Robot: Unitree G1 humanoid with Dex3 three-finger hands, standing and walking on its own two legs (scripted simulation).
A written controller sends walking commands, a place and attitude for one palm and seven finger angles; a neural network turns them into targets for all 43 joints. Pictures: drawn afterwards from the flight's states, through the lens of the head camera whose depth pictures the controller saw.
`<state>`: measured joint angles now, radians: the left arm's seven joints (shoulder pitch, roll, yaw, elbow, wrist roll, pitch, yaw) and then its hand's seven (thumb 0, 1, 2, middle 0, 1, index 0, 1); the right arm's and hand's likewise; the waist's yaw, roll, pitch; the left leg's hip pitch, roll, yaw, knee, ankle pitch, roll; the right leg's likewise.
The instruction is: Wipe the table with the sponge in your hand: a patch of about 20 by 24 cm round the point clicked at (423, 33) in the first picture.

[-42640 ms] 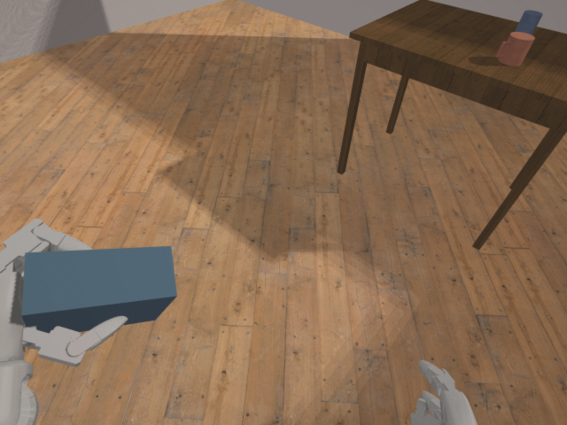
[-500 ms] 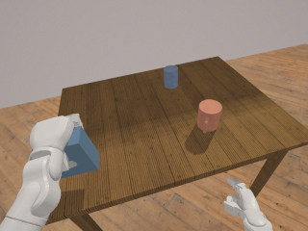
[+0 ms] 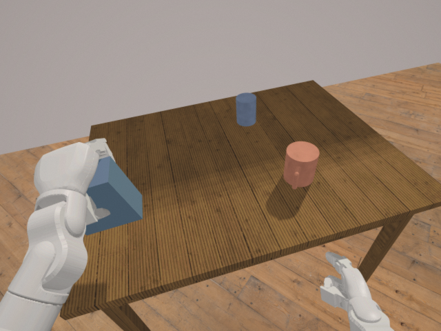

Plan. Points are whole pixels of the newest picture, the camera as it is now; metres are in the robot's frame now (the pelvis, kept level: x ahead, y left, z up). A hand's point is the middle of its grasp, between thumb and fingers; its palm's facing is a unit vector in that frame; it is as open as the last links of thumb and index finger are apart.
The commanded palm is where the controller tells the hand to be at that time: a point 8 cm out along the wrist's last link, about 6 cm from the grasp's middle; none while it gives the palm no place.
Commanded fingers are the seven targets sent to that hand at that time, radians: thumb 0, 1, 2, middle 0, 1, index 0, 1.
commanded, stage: lift the sponge slowly off the table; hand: left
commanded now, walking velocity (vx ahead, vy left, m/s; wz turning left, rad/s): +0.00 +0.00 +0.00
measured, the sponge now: (104, 204) +0.28 +0.27 +0.11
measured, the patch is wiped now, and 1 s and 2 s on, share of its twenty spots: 1.00 1.00 1.00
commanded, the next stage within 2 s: bring the sponge back beside the body in 0.12 s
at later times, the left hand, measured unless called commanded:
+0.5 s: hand (92, 196) +0.26 +0.27 +0.15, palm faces +0.16 -0.16 -0.97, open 9.9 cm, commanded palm +0.22 +0.27 +0.23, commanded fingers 0.00 0.10 1.30 -1.20 -1.60 -1.20 -1.60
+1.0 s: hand (81, 221) +0.22 +0.27 +0.13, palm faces +0.12 -0.15 -0.98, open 9.9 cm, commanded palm +0.18 +0.27 +0.21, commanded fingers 0.00 0.10 1.30 -1.20 -1.60 -1.20 -1.60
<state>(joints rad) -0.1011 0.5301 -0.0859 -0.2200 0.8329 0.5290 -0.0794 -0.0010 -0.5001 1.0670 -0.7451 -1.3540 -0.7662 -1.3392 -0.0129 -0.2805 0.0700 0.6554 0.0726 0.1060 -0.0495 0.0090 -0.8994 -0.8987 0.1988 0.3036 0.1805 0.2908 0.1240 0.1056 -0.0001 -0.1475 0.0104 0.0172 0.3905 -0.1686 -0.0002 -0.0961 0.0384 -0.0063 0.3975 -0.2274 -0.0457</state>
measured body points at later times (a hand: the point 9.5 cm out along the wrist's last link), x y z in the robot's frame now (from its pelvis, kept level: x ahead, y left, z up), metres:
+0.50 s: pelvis +0.01 +0.00 +0.00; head -0.02 -0.05 +0.45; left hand +0.25 +0.27 +0.20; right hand +0.26 -0.20 -0.07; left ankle +0.03 +0.12 -0.74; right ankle +0.00 -0.09 -0.74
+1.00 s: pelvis +0.00 +0.00 +0.00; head -0.03 -0.05 +0.44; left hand +0.21 +0.28 +0.19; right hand +0.26 -0.20 -0.07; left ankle +0.03 +0.12 -0.74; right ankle +0.00 -0.09 -0.74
